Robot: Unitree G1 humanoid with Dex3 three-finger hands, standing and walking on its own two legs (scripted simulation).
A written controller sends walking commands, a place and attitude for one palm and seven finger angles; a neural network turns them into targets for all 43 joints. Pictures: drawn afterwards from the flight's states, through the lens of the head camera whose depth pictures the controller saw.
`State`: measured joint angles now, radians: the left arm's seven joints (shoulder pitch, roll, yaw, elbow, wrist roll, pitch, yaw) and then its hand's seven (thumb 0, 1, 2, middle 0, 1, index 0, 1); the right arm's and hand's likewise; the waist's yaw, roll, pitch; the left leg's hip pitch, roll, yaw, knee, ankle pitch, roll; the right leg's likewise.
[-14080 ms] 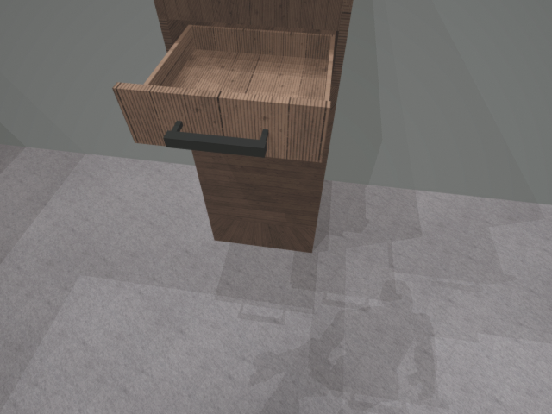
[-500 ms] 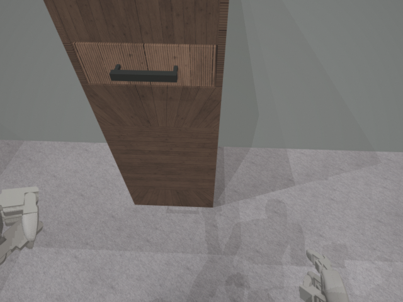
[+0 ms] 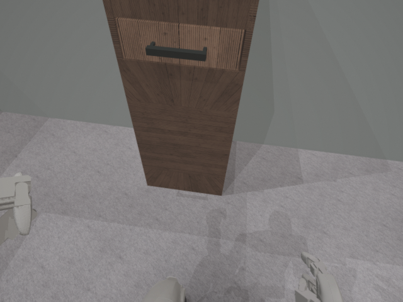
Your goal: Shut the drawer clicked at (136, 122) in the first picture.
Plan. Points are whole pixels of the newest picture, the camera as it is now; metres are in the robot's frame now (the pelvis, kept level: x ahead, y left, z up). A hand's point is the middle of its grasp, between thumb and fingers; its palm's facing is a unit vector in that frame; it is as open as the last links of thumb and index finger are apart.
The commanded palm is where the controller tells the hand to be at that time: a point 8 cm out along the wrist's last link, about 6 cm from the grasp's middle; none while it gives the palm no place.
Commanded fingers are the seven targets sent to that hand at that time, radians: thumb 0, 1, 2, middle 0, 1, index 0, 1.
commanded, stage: step back with the hand held close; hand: left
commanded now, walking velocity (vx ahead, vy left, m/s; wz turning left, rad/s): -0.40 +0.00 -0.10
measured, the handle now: (177, 50) +0.78 +0.14 +0.11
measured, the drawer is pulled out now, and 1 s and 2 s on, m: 0.00 0.00 0.00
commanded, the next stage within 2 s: stop stepping back and stand still in 0.08 s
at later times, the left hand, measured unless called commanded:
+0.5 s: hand out of the picture +0.08 +0.23 +0.19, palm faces +0.34 -0.84 -0.43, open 3.2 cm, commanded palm +0.04 +0.27 +0.20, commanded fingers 0.00 0.90 0.90 -1.40 -1.60 -1.40 -1.60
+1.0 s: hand out of the picture +0.08 +0.24 +0.17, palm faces +0.29 -0.84 -0.45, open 3.2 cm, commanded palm none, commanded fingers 0.00 0.90 0.90 -1.32 -1.51 -1.32 -1.51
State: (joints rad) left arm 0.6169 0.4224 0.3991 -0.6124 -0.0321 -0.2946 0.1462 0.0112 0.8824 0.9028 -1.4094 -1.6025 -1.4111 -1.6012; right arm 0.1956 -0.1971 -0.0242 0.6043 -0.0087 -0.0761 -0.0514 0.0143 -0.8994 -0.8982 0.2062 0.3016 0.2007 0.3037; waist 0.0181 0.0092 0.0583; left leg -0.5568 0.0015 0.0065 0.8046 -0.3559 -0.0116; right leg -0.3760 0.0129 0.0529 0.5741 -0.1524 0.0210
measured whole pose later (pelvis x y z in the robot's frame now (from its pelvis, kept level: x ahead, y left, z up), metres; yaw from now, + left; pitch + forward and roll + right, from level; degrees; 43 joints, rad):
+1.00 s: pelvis -0.13 +0.01 +0.02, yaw -5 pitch -1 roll -1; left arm 0.59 0.37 0.33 -0.46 -0.01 -0.24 0.13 0.01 0.88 0.90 -1.41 -1.60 -1.41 -1.60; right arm 0.22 -0.19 0.00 0.65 0.00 -0.13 -0.04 0.02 -0.90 -0.90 0.20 0.30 0.20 0.30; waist 0.00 0.01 0.00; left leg -0.27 0.00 0.01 0.52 -0.24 0.01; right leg -0.20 0.01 -0.02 0.51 -0.28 0.00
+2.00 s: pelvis -0.15 +0.01 +0.02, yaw -4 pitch -2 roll +0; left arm 0.28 0.10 0.02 1.15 0.01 0.00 0.04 0.01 0.92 0.90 -0.21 -0.31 -0.21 -0.31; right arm 0.34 -0.09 -0.02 1.12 -0.02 0.01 -0.03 0.00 -0.91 -0.90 0.20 0.30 0.20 0.30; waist -0.01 0.02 0.03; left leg -0.25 0.00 -0.01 0.47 -0.18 0.01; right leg -0.18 0.00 -0.04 0.46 -0.25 -0.01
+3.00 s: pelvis -0.12 +0.00 +0.02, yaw -4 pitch -2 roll +0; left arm 0.26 0.13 0.02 1.16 0.00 -0.01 0.04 0.00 0.90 0.90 -0.20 -0.30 -0.20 -0.30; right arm 0.29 -0.12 -0.01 1.14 -0.02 0.01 -0.04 0.00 -0.91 -0.90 0.20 0.30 0.20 0.30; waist -0.01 0.02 0.06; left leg -0.18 0.01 -0.01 0.42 -0.20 -0.01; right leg -0.11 0.02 -0.04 0.41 -0.26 -0.03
